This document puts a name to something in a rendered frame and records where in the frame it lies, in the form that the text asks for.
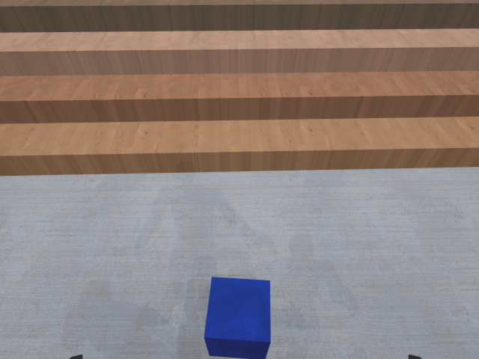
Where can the carton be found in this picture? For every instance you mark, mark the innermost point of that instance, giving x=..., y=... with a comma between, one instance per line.
x=238, y=318

